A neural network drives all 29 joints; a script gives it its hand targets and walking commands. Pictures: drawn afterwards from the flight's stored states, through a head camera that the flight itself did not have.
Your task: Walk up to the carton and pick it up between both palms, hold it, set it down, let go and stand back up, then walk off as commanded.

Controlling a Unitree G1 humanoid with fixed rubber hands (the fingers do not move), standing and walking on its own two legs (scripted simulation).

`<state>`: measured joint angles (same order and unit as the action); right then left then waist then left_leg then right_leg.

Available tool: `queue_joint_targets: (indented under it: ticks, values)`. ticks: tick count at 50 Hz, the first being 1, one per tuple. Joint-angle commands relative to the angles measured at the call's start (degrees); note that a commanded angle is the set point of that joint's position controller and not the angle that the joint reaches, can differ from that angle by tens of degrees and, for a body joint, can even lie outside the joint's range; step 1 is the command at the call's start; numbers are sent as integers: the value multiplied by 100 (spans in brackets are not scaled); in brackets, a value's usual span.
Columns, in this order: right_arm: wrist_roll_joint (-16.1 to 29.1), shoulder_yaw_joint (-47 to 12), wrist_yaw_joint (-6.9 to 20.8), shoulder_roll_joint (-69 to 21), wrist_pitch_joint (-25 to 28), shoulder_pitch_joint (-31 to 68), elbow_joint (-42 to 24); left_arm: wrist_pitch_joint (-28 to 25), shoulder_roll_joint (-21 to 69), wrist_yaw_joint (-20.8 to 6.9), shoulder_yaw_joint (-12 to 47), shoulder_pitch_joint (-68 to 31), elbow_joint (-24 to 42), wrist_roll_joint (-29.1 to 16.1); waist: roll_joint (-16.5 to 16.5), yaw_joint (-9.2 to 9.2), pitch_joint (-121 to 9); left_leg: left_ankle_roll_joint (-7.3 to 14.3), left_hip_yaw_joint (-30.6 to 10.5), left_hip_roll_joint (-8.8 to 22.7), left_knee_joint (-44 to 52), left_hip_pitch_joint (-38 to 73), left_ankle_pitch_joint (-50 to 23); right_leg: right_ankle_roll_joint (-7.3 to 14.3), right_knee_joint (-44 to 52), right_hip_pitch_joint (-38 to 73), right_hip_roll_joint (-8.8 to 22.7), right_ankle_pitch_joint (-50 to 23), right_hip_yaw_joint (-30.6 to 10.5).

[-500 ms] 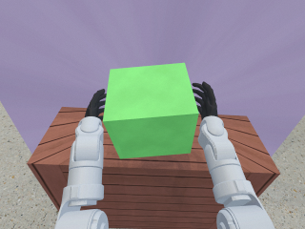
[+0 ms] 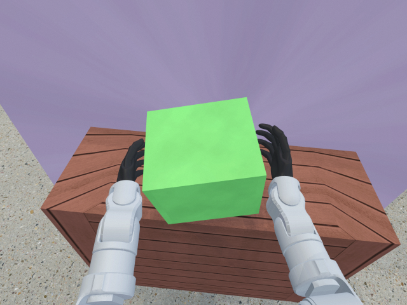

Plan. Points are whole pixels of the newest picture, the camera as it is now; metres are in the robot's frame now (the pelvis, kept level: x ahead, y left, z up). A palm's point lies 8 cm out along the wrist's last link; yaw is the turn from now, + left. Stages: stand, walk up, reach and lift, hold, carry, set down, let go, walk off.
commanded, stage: set down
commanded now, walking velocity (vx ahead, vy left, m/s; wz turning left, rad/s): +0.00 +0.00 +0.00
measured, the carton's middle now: (205, 164) +0.39 +0.01 +0.07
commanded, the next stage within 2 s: none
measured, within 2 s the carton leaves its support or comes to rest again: neither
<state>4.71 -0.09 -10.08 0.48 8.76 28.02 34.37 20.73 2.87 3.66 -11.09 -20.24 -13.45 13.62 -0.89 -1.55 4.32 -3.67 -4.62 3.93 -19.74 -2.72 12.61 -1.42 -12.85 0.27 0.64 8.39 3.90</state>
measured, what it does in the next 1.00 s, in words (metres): stands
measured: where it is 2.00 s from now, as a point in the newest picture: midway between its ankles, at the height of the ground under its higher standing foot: outside the picture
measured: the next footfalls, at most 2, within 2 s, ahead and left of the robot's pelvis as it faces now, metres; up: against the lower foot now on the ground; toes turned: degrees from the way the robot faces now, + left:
none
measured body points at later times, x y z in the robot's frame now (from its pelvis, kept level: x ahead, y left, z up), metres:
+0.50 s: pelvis -0.02 +0.00 +0.00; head -0.02 +0.03 +0.45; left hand +0.35 +0.15 +0.07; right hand +0.37 -0.15 +0.11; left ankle -0.01 +0.16 -0.75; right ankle -0.01 -0.13 -0.75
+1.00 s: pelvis +0.00 -0.02 +0.00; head +0.02 +0.00 +0.45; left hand +0.39 +0.15 +0.04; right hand +0.41 -0.15 +0.09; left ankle -0.01 +0.15 -0.75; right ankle -0.01 -0.13 -0.75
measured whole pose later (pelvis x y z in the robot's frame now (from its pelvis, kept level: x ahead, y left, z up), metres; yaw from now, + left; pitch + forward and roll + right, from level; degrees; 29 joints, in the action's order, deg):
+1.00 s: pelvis +0.00 -0.02 +0.00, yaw -2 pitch +2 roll -1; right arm -19.5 27.9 -4.1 -3.9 13.3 44.2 58.4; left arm 3.5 6.0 3.3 -29.5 -37.0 -46.6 20.1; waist -1.3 2.7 0.1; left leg -4.5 -2.2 4.9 -14.5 -7.5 9.0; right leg -0.3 -14.7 -8.7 0.0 7.9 1.9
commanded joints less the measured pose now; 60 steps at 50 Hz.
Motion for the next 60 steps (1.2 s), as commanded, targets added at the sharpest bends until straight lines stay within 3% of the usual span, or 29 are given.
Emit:
queue_joint_targets:
  ticks: [1,2,4,5,6,10,12,13,19,20,21,23,25,27,28,30,31,33,36,37,38,43,45,48,53,56,57,58,60]
  values:
    - [-87,-2420,617,-3048,95,3882,-1874,-949,3211,-913,3086,-4642,1795,-572,234,-118,-4101,-173,856,-571,-263,759,-3626,-146,-535,1630,-236,-3896,268]
    - [-167,-2223,673,-2986,-77,3828,-1456,-844,3204,-882,2977,-4642,1641,-460,362,-148,-3769,-226,805,-509,-200,852,-3619,-82,-468,1422,-281,-3545,286]
    - [-116,-2125,703,-2854,-257,3817,-1362,-559,3057,-1007,2566,-4192,1090,-247,141,90,-3052,-145,858,-487,-77,871,-3464,-95,-408,1412,-281,-3337,307]
    - [-126,-1944,703,-2771,-315,3646,-1040,-509,2967,-1076,2384,-4163,1020,-234,-3,-8,-2777,-112,859,-450,45,879,-3321,-118,-342,1416,-294,-3294,356]
    - [-166,-1712,791,-2660,-326,3745,-878,-443,2903,-1115,2104,-4052,783,-33,71,120,-2571,-97,879,-459,137,837,-3148,-65,-282,1362,-311,-2760,363]
    - [-419,-1065,944,-2477,-312,3911,-224,-295,2865,-1252,1589,-4387,406,239,-73,90,-1960,-13,1013,-448,387,824,-2664,-19,-65,901,-351,-1753,485]
    - [-519,-767,1089,-2555,-201,3960,46,-435,3029,-1185,1557,-4631,206,260,236,98,-1871,-97,987,-417,363,880,-2704,52,-15,696,-371,-1351,518]
    - [-653,-751,1077,-2690,-76,3966,113,-529,3107,-1163,1704,-4809,395,115,28,-1,-2206,-118,1014,-391,248,894,-2987,26,-71,657,-376,-1623,542]
    - [-987,-381,1312,-2793,475,4668,328,-1171,3430,-834,1949,-5738,142,-72,643,167,-3249,-249,1054,-366,46,985,-3218,140,-113,286,-401,-1568,523]
    - [-1095,-165,1348,-2747,480,4762,633,-1254,3238,-785,1738,-5820,-145,-6,453,188,-3085,-205,1086,-392,118,756,-2872,115,-75,224,-416,-1293,476]
    - [-1211,-144,1400,-2807,578,4840,575,-1391,3439,-704,1820,-6000,-202,-68,616,167,-3476,-248,1071,-365,106,765,-2752,154,-107,206,-414,-1133,477]
    - [-1245,-171,1435,-2921,698,5038,777,-1689,3356,-548,1773,-6383,-221,-60,658,398,-4170,-209,1137,-349,9,775,-2741,162,-154,100,-393,-1304,446]
    - [-1378,77,1487,-2898,748,4957,1108,-1886,3488,-403,1927,-6556,-244,-125,787,212,-4184,-254,1087,-337,-7,761,-2720,231,-159,-15,-378,-1229,445]
    - [-1477,78,1505,-2963,759,5201,1068,-2033,3471,-363,1609,-6409,-837,-133,532,478,-4558,-142,1150,-312,43,493,-2432,168,-163,94,-397,-1239,420]
    - [-1596,232,1469,-3015,718,5294,1215,-2076,3316,-399,1473,-6658,-1044,-129,314,375,-4262,-36,1183,-399,139,239,-1932,122,-108,201,-340,-1094,351]
    - [-1872,367,1478,-3309,656,5252,1447,-2202,3299,-382,1151,-6649,-1349,17,195,579,-4281,126,1256,-394,286,-171,-1439,45,-198,400,-247,-1009,258]
    - [-1920,463,1451,-3184,566,5220,1728,-2211,3073,-452,962,-6743,-1566,90,-104,478,-3794,194,1238,-435,440,-429,-1111,5,-122,524,-215,-838,242]
    - [-2087,644,1532,-3370,500,5061,2063,-2317,3043,-477,644,-6748,-1814,202,-149,573,-3753,285,1260,-410,532,-574,-749,-59,-201,587,-150,-633,142]
    - [-2322,813,1491,-3476,456,5162,2171,-2251,2828,-688,-7,-6345,-2399,399,-469,789,-3256,415,1316,-507,696,-708,-705,-217,-193,879,-66,-858,114]
    - [-2473,1052,1500,-3442,473,5049,2073,-2297,2946,-680,31,-6434,-2387,379,-368,578,-3453,378,1292,-500,698,-618,-742,-191,-194,894,-77,-874,178]
    - [-2538,1118,1482,-3446,407,5003,2166,-2247,2722,-730,-261,-6262,-2450,552,-530,736,-3137,421,1310,-490,767,-600,-786,-248,-187,927,-48,-885,144]
    - [-2758,1135,1497,-3597,564,4718,2356,-2488,2815,-736,-99,-6519,-2052,441,-410,495,-3709,269,1337,-478,590,-548,-1784,-272,-487,1288,-68,-2369,226]
    - [-2815,1310,1472,-3623,568,4431,2605,-2563,2876,-703,-13,-6622,-1873,532,-174,324,-3603,158,1357,-472,493,-363,-2155,-200,-478,1149,-149,-2417,296]
    - [-2653,1058,1488,-3618,784,4610,2240,-2684,2929,-634,230,-6518,-1829,450,-28,401,-4144,93,1326,-481,325,-434,-2413,-202,-678,1311,-146,-2961,233]
    - [-2399,545,1418,-3515,1206,4939,1925,-2889,3340,-433,857,-6099,-1660,301,360,352,-5047,-220,1131,-385,-248,-30,-4131,-125,-889,944,-285,-4097,288]
    - [-2158,445,1482,-3214,1373,5003,1949,-2993,3521,-190,1192,-6065,-1534,231,995,485,-5420,-455,907,-172,-734,912,-5478,159,-694,-363,-474,-3120,401]
    - [-2164,570,1457,-3068,1365,4954,2034,-3042,3667,-147,1232,-6148,-1415,220,1038,379,-5507,-503,892,-125,-774,1143,-5683,203,-573,-693,-505,-2951,489]
    - [-2094,594,1488,-3030,1361,4759,2361,-3103,3562,-60,1277,-6247,-1302,245,1119,559,-5507,-547,899,-44,-884,1414,-6112,320,-442,-1014,-552,-2656,440]
    - [-2108,700,1459,-2941,1350,4820,2353,-3090,3587,-8,1275,-5892,-1648,189,917,489,-5496,-566,967,8,-982,1202,-6353,433,-270,-1082,-581,-2869,431]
